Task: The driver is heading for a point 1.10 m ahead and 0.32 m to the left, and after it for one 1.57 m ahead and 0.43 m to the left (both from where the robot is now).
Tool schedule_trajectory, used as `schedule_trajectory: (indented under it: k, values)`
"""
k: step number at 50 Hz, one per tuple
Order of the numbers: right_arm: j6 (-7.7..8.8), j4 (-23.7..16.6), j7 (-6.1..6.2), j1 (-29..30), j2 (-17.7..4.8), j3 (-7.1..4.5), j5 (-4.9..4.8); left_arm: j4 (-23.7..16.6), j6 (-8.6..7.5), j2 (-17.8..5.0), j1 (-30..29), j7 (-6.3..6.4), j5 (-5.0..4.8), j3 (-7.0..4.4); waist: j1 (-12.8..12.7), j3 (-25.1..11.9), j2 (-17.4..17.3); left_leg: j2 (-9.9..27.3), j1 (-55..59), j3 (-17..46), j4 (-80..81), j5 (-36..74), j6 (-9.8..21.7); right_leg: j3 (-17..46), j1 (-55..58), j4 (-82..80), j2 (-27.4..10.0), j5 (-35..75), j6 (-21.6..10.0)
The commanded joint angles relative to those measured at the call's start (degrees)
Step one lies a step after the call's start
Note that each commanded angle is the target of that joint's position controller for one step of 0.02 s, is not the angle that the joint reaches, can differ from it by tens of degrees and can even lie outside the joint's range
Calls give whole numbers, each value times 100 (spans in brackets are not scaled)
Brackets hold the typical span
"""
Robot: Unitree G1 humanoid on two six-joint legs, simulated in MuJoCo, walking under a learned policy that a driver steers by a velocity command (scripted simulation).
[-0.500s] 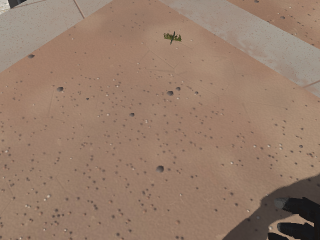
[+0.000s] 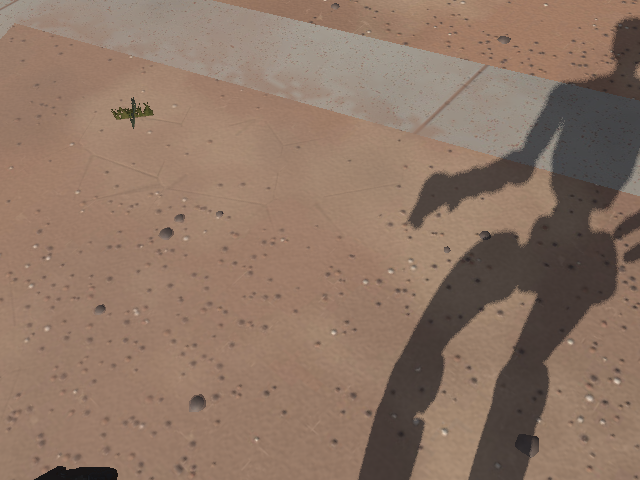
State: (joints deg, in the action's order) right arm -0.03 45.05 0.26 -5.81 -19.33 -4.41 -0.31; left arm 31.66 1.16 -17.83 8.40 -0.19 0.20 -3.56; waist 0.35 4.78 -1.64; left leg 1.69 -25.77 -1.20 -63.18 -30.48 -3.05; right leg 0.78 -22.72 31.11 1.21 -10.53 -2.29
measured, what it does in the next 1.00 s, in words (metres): steps on the spot, turning left: left foot, then left foot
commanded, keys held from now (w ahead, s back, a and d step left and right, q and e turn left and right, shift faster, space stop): q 0.82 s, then w+q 0.16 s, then w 0.02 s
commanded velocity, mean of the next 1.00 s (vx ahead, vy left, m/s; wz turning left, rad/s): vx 0.04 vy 0.00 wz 0.37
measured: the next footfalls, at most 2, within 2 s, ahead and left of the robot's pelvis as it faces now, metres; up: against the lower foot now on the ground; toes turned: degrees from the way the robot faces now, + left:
left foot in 0.22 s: +0.06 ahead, +0.15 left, +0.00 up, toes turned +3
left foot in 0.76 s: +0.01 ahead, +0.16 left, +0.00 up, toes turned +21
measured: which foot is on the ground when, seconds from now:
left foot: up 0.00-0.20, down 0.22-0.46, up 0.48-0.74, down 0.76-1.00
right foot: down 0.00-0.76, up 0.78-1.00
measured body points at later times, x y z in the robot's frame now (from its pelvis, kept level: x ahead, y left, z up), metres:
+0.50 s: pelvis +0.02 +0.01 +0.00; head +0.05 +0.02 +0.44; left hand +0.13 +0.32 -0.10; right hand +0.21 -0.25 -0.11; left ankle +0.01 +0.14 -0.72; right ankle +0.04 -0.09 -0.73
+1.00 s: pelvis +0.02 +0.08 +0.02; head +0.03 +0.12 +0.46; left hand +0.04 +0.41 -0.09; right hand +0.25 -0.13 -0.07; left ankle -0.02 +0.15 -0.73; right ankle +0.12 -0.06 -0.67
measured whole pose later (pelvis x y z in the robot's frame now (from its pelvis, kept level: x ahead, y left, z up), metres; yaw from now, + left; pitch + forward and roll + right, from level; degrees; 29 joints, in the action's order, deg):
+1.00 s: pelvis +0.02 +0.08 +0.02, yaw +27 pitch +3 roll -3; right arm 0.2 39.8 1.0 -14.6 -16.2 -3.5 -0.6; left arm 39.8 -1.4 -18.7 8.1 1.3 0.0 -5.7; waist 1.4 0.6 1.5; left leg -2.8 -13.5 5.1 -22.8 -11.7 4.1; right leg 2.7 -30.7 52.8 -1.0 -14.6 3.0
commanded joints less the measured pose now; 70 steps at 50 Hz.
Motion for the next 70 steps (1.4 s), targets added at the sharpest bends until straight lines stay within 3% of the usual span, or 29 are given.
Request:
schedule_trajectory:
  k: [1, 5, 10, 12, 13, 17, 21, 23, 24, 25, 27, 31, 34, 37, 38, 39, 40, 41, 43, 45, 50, 57, 62, 63, 64, 65, 66, 68, 70]
  values:
    - [-32, -264, 55, -134, -503, -89, 1, -318, -84, -758, -20, 86, 20, -181, 13, -1347, 784, 164, -413, 327, -74, 397, -61, 1424, 1478, -942, -1464, 2723, -1142]
    - [-109, -56, 26, -316, -66, 106, -2, -115, -131, -342, -216, 101, 131, -28, -2, -1353, 876, 238, 700, 229, 1649, 855, -156, 860, 1064, -1056, -1248, 1978, -1034]
    - [-135, -84, -14, -338, -388, 54, 13, 227, -101, -598, -271, 95, 79, -79, 51, -815, 898, -12, 1334, -85, 3182, 1818, 109, 872, 665, -1044, -1212, -85, -777]
    - [-115, -237, 7, -225, -764, -2, 88, 328, -103, -551, 29, 148, 110, -90, -150, -607, 246, 439, 1230, 589, 3545, 3240, 444, 565, 643, -547, -808, -709, -252]
    - [-122, -210, 35, -105, -1006, -81, -14, 264, -109, -414, 170, 169, 184, -76, -387, -551, -546, 703, 943, 1100, 3752, 2948, 821, -30, 613, -225, -275, -895, 55]
    - [-22, -320, 71, -30, -744, -74, 26, 173, -53, -238, -271, 285, 82, -130, -90, -451, -1171, 1051, 924, 2202, 4275, 2575, 1279, -160, 468, 529, 91, -607, 195]
    - [-30, -463, 107, -81, -631, -100, -82, 250, -140, -367, 118, 195, 63, -251, -94, -999, -441, 549, 762, 1888, 3446, 2893, 945, 96, 1382, -65, -316, 552, -51]
    - [-99, -527, 122, -117, -470, -75, -122, 294, -108, -631, 312, 165, 87, -358, -113, -886, 842, -205, -193, 850, 2297, 1779, 394, 1024, 1833, -817, -1252, 1014, -614]
    - [-127, -591, 103, -168, -424, -85, -80, 285, -109, -685, 315, 179, 110, -358, -104, -883, 1486, -344, -601, 401, 1363, 302, 199, 1781, 1926, -1145, -2119, 1698, -1156]
    - [-168, -609, 82, -111, -599, -175, -51, 222, -151, -587, 363, 209, 142, -300, -190, -888, 1305, -161, -882, 506, 41, -652, 60, 2087, 1895, -1254, -2597, 2356, -1577]
    - [-278, -560, 50, -249, -535, -232, -128, 170, -214, -575, -92, 248, 80, -275, 89, -669, 610, 114, -966, 674, -347, -213, -36, 1303, 1654, -1230, -2271, 2132, -1313]
    - [-320, -754, -65, 32, -163, -82, -119, 287, -141, -766, -140, 293, 62, -354, -92, -728, 937, 133, -284, 102, 982, 509, -171, 87, 1552, -1151, -1699, 2113, -980]
    - [-341, -926, -174, 69, -273, -110, -127, 388, -99, -929, 22, 256, -40, -419, -172, -998, 1095, -3, 286, -198, 2009, 778, -39, -92, 1773, -904, -1872, 2271, -930]
    - [-409, -803, -173, -489, -448, -236, -97, 546, -108, -812, 145, 190, -183, -395, 92, -1062, 877, -303, 1549, -385, 3595, 2042, 384, -559, 1206, -78, -1721, 1311, -343]
    - [-399, -788, -89, -751, -895, -380, -92, 621, -127, -572, 390, 147, -50, -328, 94, -1064, -76, 214, 2484, 571, 3967, 3633, 721, -1019, 209, 1024, -1298, 113, 165]
    - [-326, -975, -10, -790, -1627, -505, 55, 187, -129, -244, 51, 162, 229, -169, 73, -1045, -1748, 1911, 2987, 3075, 4130, 5364, 1944, -1021, -1635, 2708, -397, -2869, 737]
    - [-160, -1017, -80, -920, -1345, -422, 241, 129, -135, -520, -484, 223, 104, -250, 536, -1467, -922, 2123, 2638, 3317, 4301, 4970, 2558, 97, -1690, 3684, -261, -3112, 719]
    - [-40, -994, -83, -665, -1191, -348, 213, 140, -109, -631, -508, 249, -30, -290, 331, -1171, -645, 1825, 2385, 2751, 4363, 4470, 2323, 274, -1762, 3876, -345, -2643, 626]
    - [17, -918, 5, -442, -777, -256, -118, 320, -132, -753, -279, 283, 22, -369, 120, -926, -377, 1240, 2239, 2428, 4649, 1580, 1729, 356, -1930, 3341, -531, -1544, 508]
    - [31, -967, 61, -407, -638, -167, -88, 327, -207, -699, -258, 222, 11, -375, 57, -742, -623, 1005, 1919, 2549, 5067, 145, 1649, 311, -1771, 3087, -422, -800, 493]
    - [175, -890, 140, -755, -702, -178, -36, 356, -462, -439, -510, 106, -24, -286, 162, -592, -569, 847, 2049, 2362, 5204, 617, 1563, 330, -1531, 1483, -254, -36, 552]
    - [224, -617, 32, -1061, -671, -102, 51, 350, -594, -273, -810, -44, -58, -122, 456, -356, -540, 911, 1752, 1929, 4925, 2002, 1562, 86, -602, 238, -300, 135, 477]
    - [150, -544, 28, -839, -531, -17, 24, 452, -572, -387, -277, -103, -23, -117, 48, -693, -378, 792, 1785, 1545, 4114, 3577, 1221, -84, 662, -613, -129, 649, 52]
    - [168, -533, 48, -896, -471, 5, 70, 444, -559, -578, -132, -74, 10, -161, -14, -840, -210, 556, 1698, 1326, 3718, 3782, 986, 215, 1153, -712, -329, 1430, -87]
    - [206, -627, 85, -1003, -386, 31, 203, 374, -540, -1029, 97, -49, 39, -249, 49, -1236, 430, 85, 1342, 886, 2809, 3312, 678, 993, 1869, -465, -952, 3203, -429]
    - [236, -719, 154, -1151, -328, 53, 227, 452, -466, -1196, 361, -41, 29, -299, 41, -1560, 1345, -483, 357, 419, 1643, 1872, 216, 1995, 2618, -457, -1618, 3810, -1340]
    - [215, -792, 169, -919, -483, 34, 227, 497, -416, -836, 653, -49, -70, -219, -225, -1603, 1614, -578, -333, 502, 625, -572, -26, 2858, 2770, -890, -2021, 3471, -1778]
    - [98, -798, 141, -745, -581, -51, 35, 483, -378, -856, 477, -52, -112, -203, -167, -1142, 848, -338, -957, 650, -332, -569, -102, 2595, 2450, -1030, -1793, 2374, -1493]
    - [4, -859, 169, -600, -514, -77, 46, 379, -306, -908, 115, 7, -115, -228, -33, -855, 582, -136, -883, 702, 106, -5, -133, 2178, 1775, -1155, -1497, 2051, -1217]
